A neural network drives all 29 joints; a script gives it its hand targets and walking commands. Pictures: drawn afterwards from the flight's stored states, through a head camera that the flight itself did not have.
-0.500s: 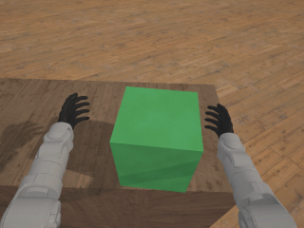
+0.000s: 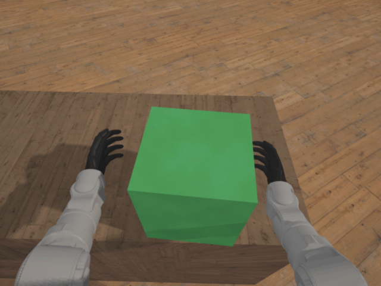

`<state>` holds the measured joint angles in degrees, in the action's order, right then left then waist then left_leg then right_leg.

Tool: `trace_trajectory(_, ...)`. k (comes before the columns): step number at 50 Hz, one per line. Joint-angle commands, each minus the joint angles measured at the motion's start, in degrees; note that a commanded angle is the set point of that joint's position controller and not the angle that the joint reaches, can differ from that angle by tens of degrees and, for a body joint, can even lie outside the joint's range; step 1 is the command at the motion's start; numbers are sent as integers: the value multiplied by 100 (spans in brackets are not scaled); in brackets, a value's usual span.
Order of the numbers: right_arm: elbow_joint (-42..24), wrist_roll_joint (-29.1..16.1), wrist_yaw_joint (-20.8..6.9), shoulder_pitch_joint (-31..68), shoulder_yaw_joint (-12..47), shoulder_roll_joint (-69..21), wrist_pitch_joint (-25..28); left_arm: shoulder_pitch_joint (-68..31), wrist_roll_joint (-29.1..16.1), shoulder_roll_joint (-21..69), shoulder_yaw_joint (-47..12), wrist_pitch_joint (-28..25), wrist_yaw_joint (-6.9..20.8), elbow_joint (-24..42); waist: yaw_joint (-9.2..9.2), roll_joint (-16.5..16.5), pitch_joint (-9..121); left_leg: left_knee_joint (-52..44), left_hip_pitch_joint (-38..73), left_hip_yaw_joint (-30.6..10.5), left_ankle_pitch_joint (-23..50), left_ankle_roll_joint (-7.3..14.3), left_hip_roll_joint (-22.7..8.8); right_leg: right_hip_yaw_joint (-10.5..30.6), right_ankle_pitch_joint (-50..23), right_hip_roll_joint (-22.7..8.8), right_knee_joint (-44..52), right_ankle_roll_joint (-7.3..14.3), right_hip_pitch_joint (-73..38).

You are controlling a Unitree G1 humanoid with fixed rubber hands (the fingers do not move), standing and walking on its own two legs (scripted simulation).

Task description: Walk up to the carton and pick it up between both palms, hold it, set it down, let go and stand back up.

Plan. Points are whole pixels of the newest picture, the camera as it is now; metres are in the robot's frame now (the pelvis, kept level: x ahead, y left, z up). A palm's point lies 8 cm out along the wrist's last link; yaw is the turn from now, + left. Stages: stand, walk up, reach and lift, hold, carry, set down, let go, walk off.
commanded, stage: reach and lift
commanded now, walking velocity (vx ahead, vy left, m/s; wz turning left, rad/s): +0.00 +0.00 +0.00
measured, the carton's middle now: (194, 180) +0.37 -0.01 +0.00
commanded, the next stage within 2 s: none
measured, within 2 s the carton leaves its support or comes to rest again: leaves its support in 1.82 s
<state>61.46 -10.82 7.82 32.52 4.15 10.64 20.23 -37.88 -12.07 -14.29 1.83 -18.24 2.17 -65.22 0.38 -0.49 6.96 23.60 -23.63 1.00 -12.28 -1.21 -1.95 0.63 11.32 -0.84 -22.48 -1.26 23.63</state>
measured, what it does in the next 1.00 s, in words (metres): stands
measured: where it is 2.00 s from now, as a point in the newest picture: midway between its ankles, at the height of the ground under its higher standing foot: outside the picture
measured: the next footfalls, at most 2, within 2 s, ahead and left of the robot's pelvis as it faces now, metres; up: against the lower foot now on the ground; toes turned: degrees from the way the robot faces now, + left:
none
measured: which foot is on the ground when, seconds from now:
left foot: down 0.00-1.00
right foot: down 0.00-1.00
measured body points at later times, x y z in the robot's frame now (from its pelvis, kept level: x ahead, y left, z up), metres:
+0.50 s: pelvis -0.01 +0.00 +0.00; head +0.03 +0.00 +0.45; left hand +0.41 +0.16 +0.06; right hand +0.38 -0.16 +0.02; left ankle -0.02 +0.13 -0.74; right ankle -0.02 -0.13 -0.74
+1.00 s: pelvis -0.01 +0.01 +0.00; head +0.02 +0.02 +0.45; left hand +0.39 +0.15 +0.05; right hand +0.36 -0.15 +0.02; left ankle -0.02 +0.13 -0.74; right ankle -0.02 -0.13 -0.74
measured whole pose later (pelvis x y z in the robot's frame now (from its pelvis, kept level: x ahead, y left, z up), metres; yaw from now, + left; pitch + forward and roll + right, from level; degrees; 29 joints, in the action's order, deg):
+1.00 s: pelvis -0.01 +0.01 +0.00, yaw +0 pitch +7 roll -1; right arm 63.5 7.0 9.8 31.3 -18.6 -2.7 24.5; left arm -39.5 9.0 -2.0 16.6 -20.4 -0.1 -66.0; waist 0.4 1.2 4.6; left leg 23.7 -17.8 1.0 -12.9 -1.2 -2.0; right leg 0.5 10.7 -0.8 -20.3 -1.4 16.7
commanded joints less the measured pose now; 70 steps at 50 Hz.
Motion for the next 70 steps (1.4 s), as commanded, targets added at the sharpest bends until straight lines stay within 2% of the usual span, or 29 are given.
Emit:
trace_trajectory(1, -861, -281, 29, 1889, 55, -751, 418, -2067, 716, 328, 158, -453, 79, 1014, 257, -193, 3276, 859, 1220, 71, 3314, -358, 285, -171, -3172, 191, -262, -39, -1106)
trace_trajectory(4, -648, 29, -3, 1968, -383, -668, 454, -2144, 931, 453, 274, -528, -73, 1216, 338, -397, 3411, 790, 1567, 18, 3432, -432, 220, -249, -2597, 307, -174, 45, -834)
trace_trajectory(7, -587, 457, 143, 1839, -534, -776, 413, -1954, 1240, 298, 657, -382, -109, 740, 245, 40, 2833, 633, 1136, 93, 2716, -248, 250, -143, -2459, 236, -101, -23, -1227)
trace_trajectory(11, -321, 661, 181, 2479, -837, -815, 341, -2550, 1297, 526, 725, -336, -234, 693, 299, 95, 2343, 537, 894, 108, 2031, -158, 190, -192, -1538, 252, -96, -6, -883)
trace_trajectory(16, -133, 758, 175, 2373, -807, -970, 43, -2436, 1283, 725, 839, -151, -269, 30, 87, 355, 1903, 360, 942, 143, 1439, -1, 169, -212, -728, 211, 87, 25, -676)
trace_trajectory(17, -498, 873, 191, 2567, -946, -945, 92, -2507, 1257, 758, 721, -204, -302, 202, 194, 430, 2025, 465, 1020, 142, 1570, -12, 148, -237, -927, 250, 37, 41, -663)
trace_trajectory(19, -445, 785, 228, 2636, -900, -1109, 184, -2581, 1318, 721, 811, -159, -252, 55, 121, 272, 2136, 570, 829, 164, 1861, -7, 244, -149, -1510, 164, -33, -19, -1028)
trace_trajectory(20, -583, 908, 254, 2900, -853, -1247, 120, -2752, 1410, 636, 979, -143, -227, -159, 36, 488, 2129, 488, 511, 203, 1571, 83, 237, -88, -1459, 138, -62, -64, -1138)
trace_trajectory(22, -400, 957, 242, 2476, -1136, -1063, 161, -2481, 1629, 816, 998, -143, -284, 222, 129, 50, 2032, 422, 1081, 208, 1871, -46, 216, -215, -1325, 203, 32, -13, -1078)
trace_trajectory(25, -102, 1295, 301, 2454, -1363, -1118, 288, -2298, 1768, 1240, 985, 34, -263, 249, 357, 74, 1922, 523, 1385, 153, 2431, -95, 171, -368, -1842, 281, 70, 19, -889)
trace_trajectory(28, -491, 1551, 157, 2516, -1185, -1754, 414, -2254, 2162, 1531, 1133, -137, -115, 471, 69, 246, 2018, 446, 1364, 242, 2338, -46, 212, -316, -1883, 250, 90, -10, -1287)
trace_trajectory(29, -361, 1726, 180, 2344, -1235, -1799, 439, -2205, 2241, 1607, 1168, -147, -97, 406, 126, 267, 2024, 355, 1378, 263, 2311, -73, 228, -357, -1925, 256, 79, -4, -1348)
trace_trajectory(33, -276, 2485, -183, 2371, -1292, -3322, 558, -2325, 2958, 2810, 1101, -273, 181, 510, 184, -37, 2024, 237, 1655, 319, 2559, -148, 251, -448, -2219, 195, 186, 35, -1748)
trace_trajectory(35, -497, 2828, -451, 2457, -917, -4489, 605, -2107, 3075, 4084, 674, -258, 487, 191, 202, 231, 1713, 136, 1845, 300, 2569, -127, 269, -489, -2485, 211, 236, 3, -1828)
trace_trajectory(38, -432, 3065, -668, 2281, -857, -4811, 618, -2033, 3297, 4370, 629, -255, 625, -154, 177, 260, 1684, -74, 1644, 316, 2433, -179, 258, -520, -2504, 223, 331, 23, -2145)
trace_trajectory(44, -149, 3068, -713, 2217, -1030, -4563, 611, -1977, 3265, 4249, 651, -248, 658, -171, 262, 125, 1088, -130, 1657, 226, 2328, -200, 236, -473, -2291, 175, 437, 102, -2124)
trace_trajectory(47, -511, 2984, -777, 2576, -831, -4652, 631, -2085, 3170, 4318, 548, -301, 568, -56, 47, 168, 1580, -93, 1731, 312, 2274, -216, 177, -512, -1906, 229, 496, 128, -1798)
trace_trajectory(48, -446, 2967, -756, 2566, -984, -4530, 651, -2288, 3101, 4411, 358, -321, 474, 161, 261, -43, 1514, -141, 1910, 247, 2281, -328, 163, -549, -1715, 280, 548, 188, -1715)
trace_trajectory(49, -526, 2953, -787, 2626, -957, -4592, 706, -2079, 3210, 4494, 407, -289, 468, 11, 118, -11, 1481, -69, 1963, 245, 2540, -345, 151, -586, -1863, 308, 520, 186, -1713)
trace_trajectory(50, -218, 3077, -763, 2462, -1111, -4545, 623, -2147, 3125, 4448, 353, -252, 505, 53, 341, 22, 1291, -88, 1960, 215, 2541, -336, 141, -673, -1809, 288, 541, 200, -1698)
trace_trajectory(53, -565, 2928, -760, 2653, -978, -4561, 736, -2172, 3012, 4665, 134, -254, 461, 55, 238, -229, 1680, 103, 2098, 162, 2800, -416, 180, -574, -1954, 353, 549, 272, -1583)
trace_trajectory(57, -388, 3003, -778, 2456, -924, -4647, 589, -2107, 3228, 4446, 451, -241, 441, 127, 135, -107, 1376, -97, 1883, 226, 2375, -315, 210, -523, -1656, 277, 644, 195, -1845)
trace_trajectory(61, -418, 2893, -719, 2499, -907, -4578, 667, -1961, 3045, 4709, 171, -232, 423, 158, 224, -68, 1358, -18, 2071, 166, 2745, -346, 179, -606, -1894, 347, 582, 261, -1569)
trace_trajectory(62, -512, 2875, -711, 2465, -830, -4655, 659, -2190, 2954, 4799, -2, -263, 430, 310, 393, -266, 1647, 44, 2141, 134, 2779, -374, 197, -629, -1958, 334, 601, 267, -1628)
trace_trajectory(63, -402, 2887, -710, 2613, -794, -4676, 641, -2086, 3057, 4640, 246, -221, 460, 130, 136, -84, 1239, -33, 1927, 257, 2593, -325, 231, -590, -1830, 317, 616, 202, -1725)
trace_trajectory(66, -280, 2806, -745, 2462, -826, -4648, 583, -2093, 3109, 4661, 306, -251, 406, 182, 147, -50, 1344, -39, 2070, 235, 2627, -308, 158, -617, -1773, 358, 643, 199, -1571)
trace_trajectory(68, -479, 2874, -712, 2479, -880, -4631, 654, -2133, 3038, 4774, 140, -254, 404, 274, 357, -103, 1500, -25, 2113, 152, 2603, -370, 154, -640, -1894, 348, 582, 236, -1638)
trace_trajectory(69, -497, 2922, -719, 2713, -921, -4690, 596, -2167, 3109, 4644, 406, -192, 471, -52, 127, 47, 1263, -48, 1813, 224, 2365, -253, 215, -553, -1647, 285, 631, 205, -1600)
trace_trajectory(70, -329, 2853, -719, 2523, -933, -4469, 581, -2171, 3063, 4566, 265, -193, 430, 118, 214, -114, 1149, -73, 1928, 242, 2380, -322, 216, -591, -1605, 299, 634, 221, -1552)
